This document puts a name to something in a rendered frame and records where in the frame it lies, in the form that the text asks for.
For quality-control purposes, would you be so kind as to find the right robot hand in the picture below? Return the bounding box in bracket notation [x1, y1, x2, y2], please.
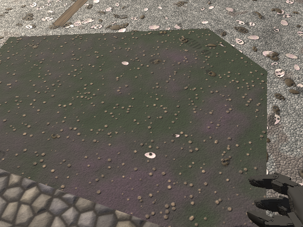
[246, 172, 303, 227]

